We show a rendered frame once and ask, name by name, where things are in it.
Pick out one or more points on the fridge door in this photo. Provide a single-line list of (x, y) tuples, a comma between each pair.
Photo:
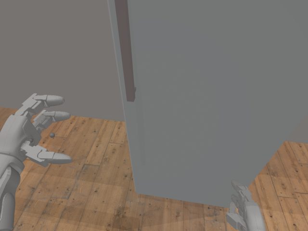
[(220, 85)]

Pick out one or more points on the left robot hand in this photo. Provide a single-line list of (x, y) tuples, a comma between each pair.
[(18, 129)]

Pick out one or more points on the handle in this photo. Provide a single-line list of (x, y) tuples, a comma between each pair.
[(121, 7)]

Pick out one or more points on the robot left forearm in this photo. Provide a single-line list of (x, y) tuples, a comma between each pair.
[(10, 169)]

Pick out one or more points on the right robot hand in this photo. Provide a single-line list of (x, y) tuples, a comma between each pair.
[(249, 217)]

